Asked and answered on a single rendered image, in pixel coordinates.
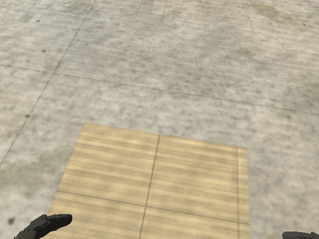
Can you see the left robot hand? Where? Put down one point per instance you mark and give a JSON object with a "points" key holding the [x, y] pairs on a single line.
{"points": [[43, 225]]}

